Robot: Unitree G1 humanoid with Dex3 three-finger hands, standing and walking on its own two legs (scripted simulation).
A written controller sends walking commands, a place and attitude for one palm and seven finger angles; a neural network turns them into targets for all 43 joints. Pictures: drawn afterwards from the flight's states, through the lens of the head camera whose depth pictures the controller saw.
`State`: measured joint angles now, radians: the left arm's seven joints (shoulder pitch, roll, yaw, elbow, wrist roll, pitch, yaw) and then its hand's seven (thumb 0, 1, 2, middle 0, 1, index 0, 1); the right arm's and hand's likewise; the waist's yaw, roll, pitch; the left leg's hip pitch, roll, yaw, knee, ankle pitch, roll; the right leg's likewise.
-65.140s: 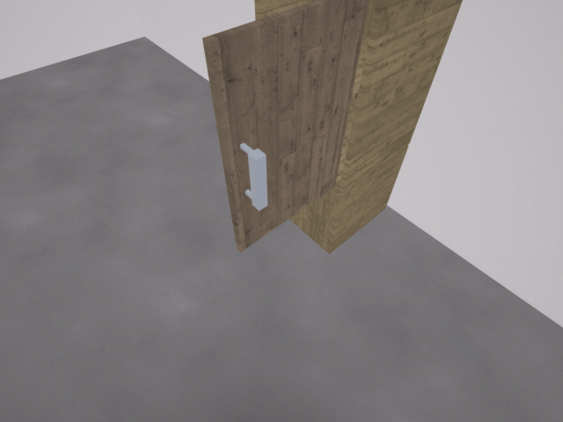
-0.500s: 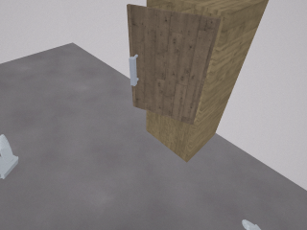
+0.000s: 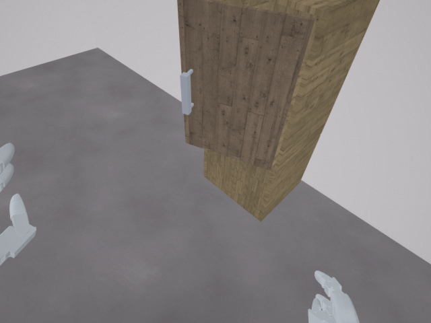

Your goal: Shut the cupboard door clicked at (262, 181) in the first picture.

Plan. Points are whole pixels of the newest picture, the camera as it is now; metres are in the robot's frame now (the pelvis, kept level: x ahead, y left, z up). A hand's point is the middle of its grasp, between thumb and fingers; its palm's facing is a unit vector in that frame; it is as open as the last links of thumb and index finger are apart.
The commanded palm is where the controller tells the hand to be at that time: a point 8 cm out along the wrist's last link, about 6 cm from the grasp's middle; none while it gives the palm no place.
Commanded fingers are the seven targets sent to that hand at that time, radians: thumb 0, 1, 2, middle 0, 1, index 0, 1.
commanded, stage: let the arm hang, fingers relaxed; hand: left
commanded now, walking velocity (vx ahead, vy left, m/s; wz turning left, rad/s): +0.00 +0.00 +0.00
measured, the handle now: (188, 91) +0.89 +0.14 -0.05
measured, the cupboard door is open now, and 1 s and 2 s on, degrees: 21 21 21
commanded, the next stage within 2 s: look to check the result in 1.14 s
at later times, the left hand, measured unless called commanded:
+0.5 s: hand out of the picture -0.11 +0.20 -0.18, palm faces +0.05 -0.99 -0.15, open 7.2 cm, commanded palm none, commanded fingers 0.00 0.90 0.90 -0.20 -0.30 -0.20 -0.30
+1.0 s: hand out of the picture -0.04 +0.20 -0.17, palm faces +0.03 -0.98 -0.18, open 7.4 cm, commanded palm none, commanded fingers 0.00 0.90 0.90 -0.20 -0.30 -0.20 -0.30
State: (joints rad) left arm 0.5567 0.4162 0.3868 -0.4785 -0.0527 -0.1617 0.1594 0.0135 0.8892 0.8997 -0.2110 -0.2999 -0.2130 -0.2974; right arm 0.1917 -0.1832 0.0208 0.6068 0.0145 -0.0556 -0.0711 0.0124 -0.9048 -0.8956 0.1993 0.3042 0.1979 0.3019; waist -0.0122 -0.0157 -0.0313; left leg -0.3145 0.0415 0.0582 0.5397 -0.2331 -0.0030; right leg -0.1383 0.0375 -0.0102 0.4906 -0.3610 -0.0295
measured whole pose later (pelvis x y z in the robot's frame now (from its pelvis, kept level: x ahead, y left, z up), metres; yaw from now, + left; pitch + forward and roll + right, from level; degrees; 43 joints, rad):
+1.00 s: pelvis -0.04 +0.03 +0.01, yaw +0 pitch -2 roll -1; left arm 0.31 0.15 0.00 1.12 0.02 0.00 0.03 0.00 0.91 0.90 -0.20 -0.30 -0.20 -0.29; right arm 0.28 -0.15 -0.02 1.11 -0.02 0.02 -0.03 0.00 -0.91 -0.90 0.20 0.30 0.20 0.30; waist -0.01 0.00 0.00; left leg -0.27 0.00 0.07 0.42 -0.12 0.04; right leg -0.12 0.00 -0.01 0.44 -0.28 0.00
